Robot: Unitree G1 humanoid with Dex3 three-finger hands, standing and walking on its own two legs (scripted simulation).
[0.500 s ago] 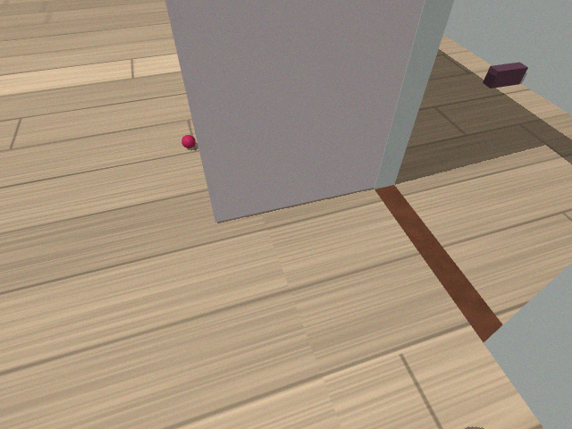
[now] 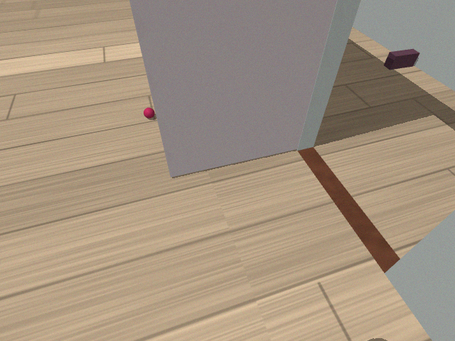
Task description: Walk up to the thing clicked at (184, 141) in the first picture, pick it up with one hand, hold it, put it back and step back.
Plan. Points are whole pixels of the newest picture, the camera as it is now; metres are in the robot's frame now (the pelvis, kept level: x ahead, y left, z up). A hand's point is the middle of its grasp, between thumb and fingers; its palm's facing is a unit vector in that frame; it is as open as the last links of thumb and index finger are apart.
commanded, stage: stand
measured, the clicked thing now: (149, 112) +1.72 +0.57 -0.74
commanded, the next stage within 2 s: walk up in 0.62 s
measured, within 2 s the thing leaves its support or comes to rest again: neither
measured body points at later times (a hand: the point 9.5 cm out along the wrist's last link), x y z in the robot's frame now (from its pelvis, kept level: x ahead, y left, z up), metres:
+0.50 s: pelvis +0.00 +0.00 +0.00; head +0.02 +0.00 +0.45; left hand +0.08 +0.30 -0.13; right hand +0.08 -0.30 -0.13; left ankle +0.00 +0.12 -0.75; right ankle +0.00 -0.12 -0.75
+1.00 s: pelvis -0.02 -0.06 -0.01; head +0.04 -0.06 +0.43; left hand +0.01 +0.27 -0.11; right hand +0.16 -0.35 -0.13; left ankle -0.04 +0.09 -0.68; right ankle -0.01 -0.14 -0.75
